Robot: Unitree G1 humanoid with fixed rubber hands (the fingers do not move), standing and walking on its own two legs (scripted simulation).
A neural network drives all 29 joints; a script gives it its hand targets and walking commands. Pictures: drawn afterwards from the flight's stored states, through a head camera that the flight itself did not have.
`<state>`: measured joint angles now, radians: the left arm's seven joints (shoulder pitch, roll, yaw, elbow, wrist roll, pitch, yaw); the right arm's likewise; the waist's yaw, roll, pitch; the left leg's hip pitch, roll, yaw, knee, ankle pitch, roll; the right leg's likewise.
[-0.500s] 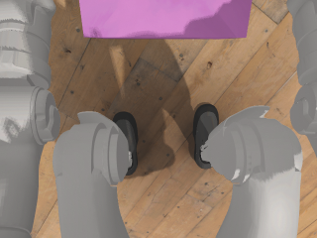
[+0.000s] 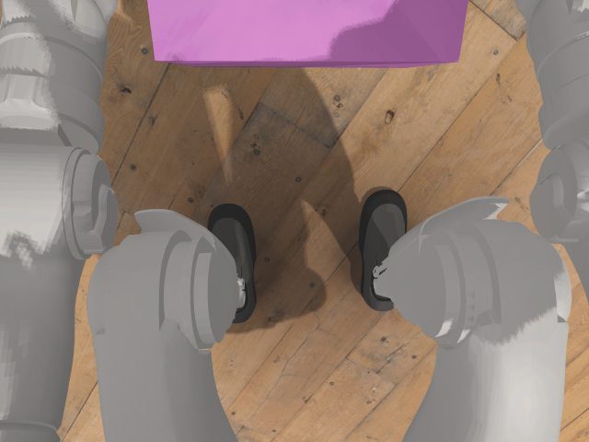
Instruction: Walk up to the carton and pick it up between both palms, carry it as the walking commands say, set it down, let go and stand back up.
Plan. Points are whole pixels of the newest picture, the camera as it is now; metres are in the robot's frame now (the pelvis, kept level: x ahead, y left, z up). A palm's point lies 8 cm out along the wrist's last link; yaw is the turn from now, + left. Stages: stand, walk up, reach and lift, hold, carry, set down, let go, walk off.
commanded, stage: reach and lift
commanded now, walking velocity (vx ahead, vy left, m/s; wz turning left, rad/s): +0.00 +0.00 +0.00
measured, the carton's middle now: out of the picture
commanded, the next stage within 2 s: none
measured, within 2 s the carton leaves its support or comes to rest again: leaves its support in 1.22 s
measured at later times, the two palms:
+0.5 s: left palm out of the picture +0.56 +0.17 -0.18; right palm out of the picture +0.55 -0.20 -0.18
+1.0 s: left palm out of the picture +0.56 +0.18 -0.18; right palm out of the picture +0.55 -0.21 -0.18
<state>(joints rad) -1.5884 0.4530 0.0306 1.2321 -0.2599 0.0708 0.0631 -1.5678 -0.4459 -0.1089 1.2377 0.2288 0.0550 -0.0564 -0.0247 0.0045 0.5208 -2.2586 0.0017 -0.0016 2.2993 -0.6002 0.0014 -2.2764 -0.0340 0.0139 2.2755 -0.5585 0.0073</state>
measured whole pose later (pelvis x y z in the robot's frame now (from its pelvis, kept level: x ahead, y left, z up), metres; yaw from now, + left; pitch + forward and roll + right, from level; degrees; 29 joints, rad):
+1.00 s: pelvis +0.01 +0.00 +0.00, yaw +0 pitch +32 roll -1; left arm -1.54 0.43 0.08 1.15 -0.22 0.12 0.05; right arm -1.54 -0.41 -0.13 1.16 0.19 0.13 -0.03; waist -0.04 0.02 0.52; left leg -2.24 -0.02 -0.01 2.30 -0.62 -0.01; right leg -2.25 -0.02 0.02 2.28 -0.59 0.02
